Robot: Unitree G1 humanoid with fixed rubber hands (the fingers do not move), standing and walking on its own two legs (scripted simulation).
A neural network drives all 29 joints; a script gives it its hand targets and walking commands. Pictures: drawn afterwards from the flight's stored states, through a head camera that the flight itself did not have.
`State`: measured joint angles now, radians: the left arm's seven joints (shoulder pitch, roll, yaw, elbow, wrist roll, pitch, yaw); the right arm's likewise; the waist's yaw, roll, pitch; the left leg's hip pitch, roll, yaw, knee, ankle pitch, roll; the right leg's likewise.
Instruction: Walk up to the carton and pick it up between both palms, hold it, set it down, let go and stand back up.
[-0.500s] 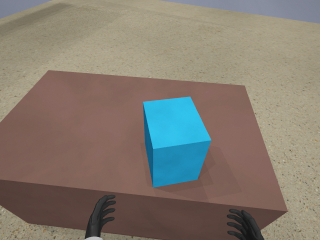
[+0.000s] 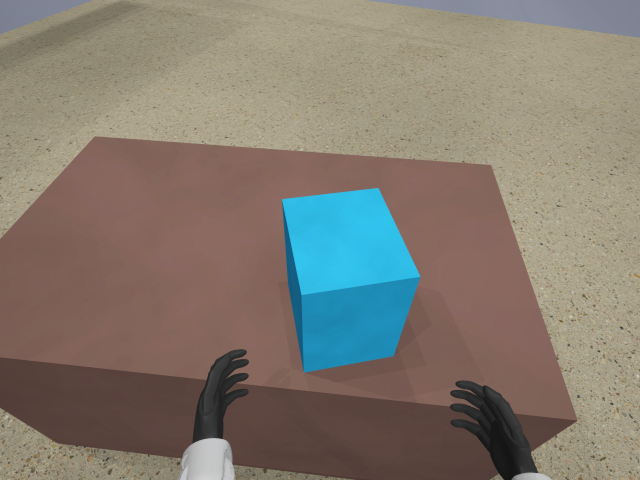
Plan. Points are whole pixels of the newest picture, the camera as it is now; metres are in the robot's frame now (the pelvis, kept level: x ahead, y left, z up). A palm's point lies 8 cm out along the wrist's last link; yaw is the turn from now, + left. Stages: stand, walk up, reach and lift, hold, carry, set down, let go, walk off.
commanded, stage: reach and lift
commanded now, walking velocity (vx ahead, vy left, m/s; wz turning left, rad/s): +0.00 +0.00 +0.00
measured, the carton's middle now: (340, 281) +0.45 +0.01 -0.06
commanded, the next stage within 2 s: none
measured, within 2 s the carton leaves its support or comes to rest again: neither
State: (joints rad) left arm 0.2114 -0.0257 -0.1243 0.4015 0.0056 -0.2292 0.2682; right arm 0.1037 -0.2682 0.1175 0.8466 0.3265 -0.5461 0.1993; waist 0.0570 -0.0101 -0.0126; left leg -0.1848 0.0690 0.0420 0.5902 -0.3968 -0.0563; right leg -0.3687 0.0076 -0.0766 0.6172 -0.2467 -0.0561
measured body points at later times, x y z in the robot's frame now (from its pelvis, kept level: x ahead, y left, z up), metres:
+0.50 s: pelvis -0.01 -0.01 +0.01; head +0.01 -0.02 +0.45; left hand +0.27 +0.17 +0.01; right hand +0.31 -0.19 -0.01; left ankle -0.05 +0.15 -0.72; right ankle +0.05 -0.08 -0.73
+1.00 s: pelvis -0.02 -0.01 +0.01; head +0.03 -0.01 +0.45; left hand +0.31 +0.18 +0.03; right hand +0.38 -0.17 +0.03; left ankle -0.05 +0.15 -0.72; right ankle +0.05 -0.08 -0.73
